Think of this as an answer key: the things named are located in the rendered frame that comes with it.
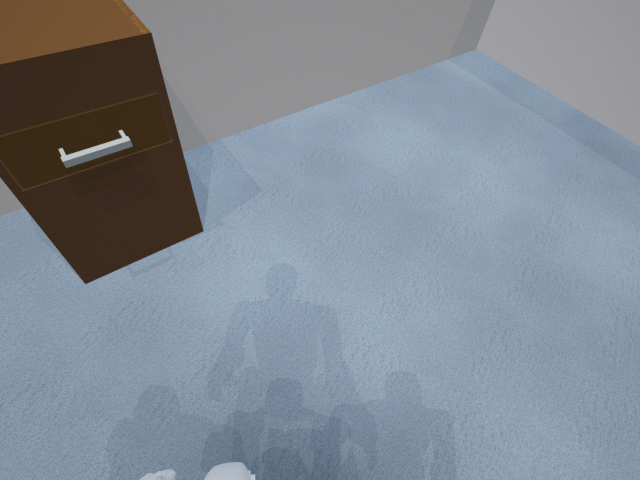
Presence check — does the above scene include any cabinet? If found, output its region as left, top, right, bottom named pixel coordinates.
left=0, top=0, right=203, bottom=284

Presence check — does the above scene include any drawer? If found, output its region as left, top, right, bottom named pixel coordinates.
left=0, top=92, right=171, bottom=189

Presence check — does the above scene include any handle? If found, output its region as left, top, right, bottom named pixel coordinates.
left=58, top=130, right=133, bottom=168

